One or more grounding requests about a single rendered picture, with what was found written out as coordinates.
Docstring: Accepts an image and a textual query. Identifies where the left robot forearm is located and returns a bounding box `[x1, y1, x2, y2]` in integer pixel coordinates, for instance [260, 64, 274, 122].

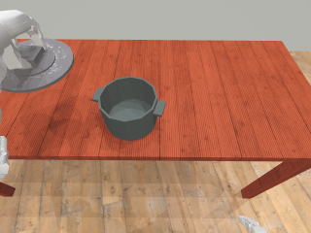
[0, 23, 11, 125]

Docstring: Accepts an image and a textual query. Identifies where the table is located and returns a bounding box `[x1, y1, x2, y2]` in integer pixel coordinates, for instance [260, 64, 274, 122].
[0, 39, 311, 199]

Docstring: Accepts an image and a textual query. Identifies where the left robot hand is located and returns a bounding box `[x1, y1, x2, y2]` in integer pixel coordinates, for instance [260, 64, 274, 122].
[0, 10, 47, 70]

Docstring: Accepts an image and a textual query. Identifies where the pot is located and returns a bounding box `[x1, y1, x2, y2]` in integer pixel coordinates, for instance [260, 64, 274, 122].
[91, 76, 166, 141]

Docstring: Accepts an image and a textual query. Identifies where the lid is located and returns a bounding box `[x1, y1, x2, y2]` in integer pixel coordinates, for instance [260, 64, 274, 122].
[1, 38, 75, 93]

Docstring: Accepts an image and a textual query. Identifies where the knob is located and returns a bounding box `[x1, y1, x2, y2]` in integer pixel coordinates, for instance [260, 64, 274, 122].
[17, 45, 45, 65]

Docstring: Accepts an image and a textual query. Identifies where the right robot hand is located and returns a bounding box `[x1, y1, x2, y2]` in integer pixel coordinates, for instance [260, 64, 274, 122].
[238, 216, 267, 233]

